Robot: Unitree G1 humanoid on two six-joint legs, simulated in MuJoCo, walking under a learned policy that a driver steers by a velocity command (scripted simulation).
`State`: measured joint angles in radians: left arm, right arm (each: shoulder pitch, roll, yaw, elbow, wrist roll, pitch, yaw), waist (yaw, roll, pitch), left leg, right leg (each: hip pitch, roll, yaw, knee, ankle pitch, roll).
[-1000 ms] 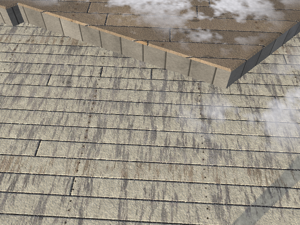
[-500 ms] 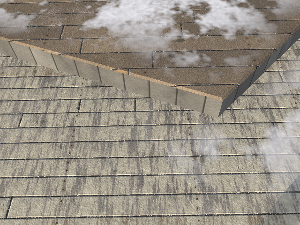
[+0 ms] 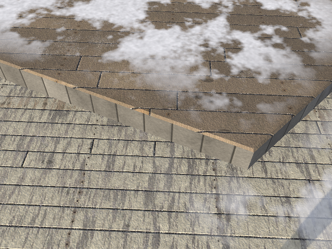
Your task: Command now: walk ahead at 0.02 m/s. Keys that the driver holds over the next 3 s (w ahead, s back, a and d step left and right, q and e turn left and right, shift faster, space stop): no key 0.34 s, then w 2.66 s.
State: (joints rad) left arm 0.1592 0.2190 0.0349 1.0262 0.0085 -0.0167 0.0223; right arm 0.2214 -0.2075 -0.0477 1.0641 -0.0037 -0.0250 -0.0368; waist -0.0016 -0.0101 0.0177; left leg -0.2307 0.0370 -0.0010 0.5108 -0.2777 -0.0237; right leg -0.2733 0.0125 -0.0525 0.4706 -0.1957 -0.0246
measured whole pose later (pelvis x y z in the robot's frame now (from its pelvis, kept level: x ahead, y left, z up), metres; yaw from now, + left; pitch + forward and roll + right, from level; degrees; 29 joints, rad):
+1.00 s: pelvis +0.23 +0.01 -0.01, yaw +1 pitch +2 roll -1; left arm -0.11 0.23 0.04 0.88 -0.03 -0.09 -0.04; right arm 0.51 -0.20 -0.04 1.09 0.01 -0.09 -0.02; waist -0.09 -0.01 0.03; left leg 0.20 0.02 0.03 0.17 -0.40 -0.01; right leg -0.60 -0.02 -0.06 0.54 -0.03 -0.08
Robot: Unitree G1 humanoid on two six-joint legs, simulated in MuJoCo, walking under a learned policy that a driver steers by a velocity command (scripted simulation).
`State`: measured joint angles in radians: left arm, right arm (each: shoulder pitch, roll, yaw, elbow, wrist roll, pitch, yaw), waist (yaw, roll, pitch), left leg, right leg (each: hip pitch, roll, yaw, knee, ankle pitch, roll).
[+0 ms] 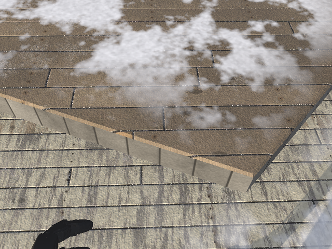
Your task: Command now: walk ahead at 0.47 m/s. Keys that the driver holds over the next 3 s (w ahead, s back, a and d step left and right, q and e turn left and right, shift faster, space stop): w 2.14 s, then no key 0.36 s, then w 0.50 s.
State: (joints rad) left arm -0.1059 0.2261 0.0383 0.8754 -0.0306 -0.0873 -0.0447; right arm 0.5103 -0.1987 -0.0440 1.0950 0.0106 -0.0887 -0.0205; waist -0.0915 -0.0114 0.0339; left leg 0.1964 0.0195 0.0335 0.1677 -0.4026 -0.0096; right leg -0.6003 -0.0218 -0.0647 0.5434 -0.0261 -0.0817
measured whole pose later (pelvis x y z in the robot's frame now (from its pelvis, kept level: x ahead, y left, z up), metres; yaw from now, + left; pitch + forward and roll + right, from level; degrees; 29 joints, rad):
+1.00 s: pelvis +0.56 +0.04 +0.02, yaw +0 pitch +2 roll +1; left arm 0.10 0.23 0.04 0.93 -0.03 -0.06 0.00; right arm 0.40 -0.21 -0.04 1.01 0.00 -0.06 -0.01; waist -0.05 -0.03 -0.04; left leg -0.02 -0.05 0.07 0.20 -0.23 0.04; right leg -0.96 -0.13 0.00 1.56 -0.36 0.01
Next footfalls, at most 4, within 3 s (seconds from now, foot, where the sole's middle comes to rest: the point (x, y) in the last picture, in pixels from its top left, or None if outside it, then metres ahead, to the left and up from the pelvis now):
0.04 right None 0.22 -0.12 -0.76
0.58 left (124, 233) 0.52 0.13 -0.76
1.24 right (185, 121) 0.94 -0.16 -0.61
1.94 left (137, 66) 1.32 0.05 -0.61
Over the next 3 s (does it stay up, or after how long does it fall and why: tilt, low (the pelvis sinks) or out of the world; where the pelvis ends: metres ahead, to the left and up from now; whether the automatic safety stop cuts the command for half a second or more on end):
stays up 1.54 -0.07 0.17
